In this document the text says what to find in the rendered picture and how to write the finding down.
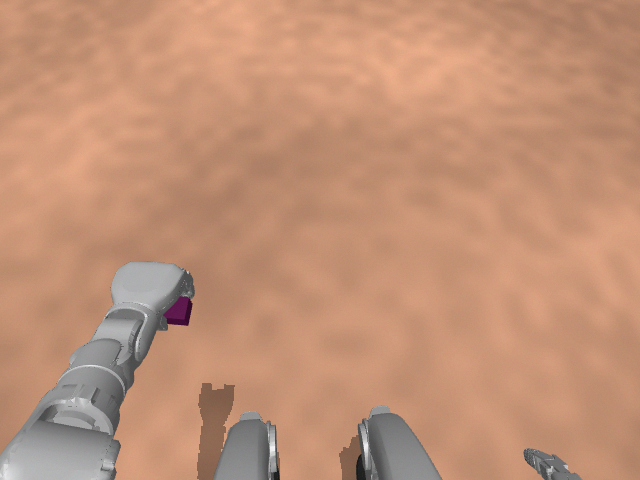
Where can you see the right robot hand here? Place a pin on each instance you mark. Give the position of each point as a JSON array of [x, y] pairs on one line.
[[550, 467]]

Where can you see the left robot arm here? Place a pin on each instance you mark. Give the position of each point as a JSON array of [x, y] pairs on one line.
[[69, 435]]

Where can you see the small box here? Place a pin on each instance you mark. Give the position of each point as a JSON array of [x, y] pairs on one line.
[[179, 313]]

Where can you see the left robot hand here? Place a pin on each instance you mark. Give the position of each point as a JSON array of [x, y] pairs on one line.
[[154, 285]]

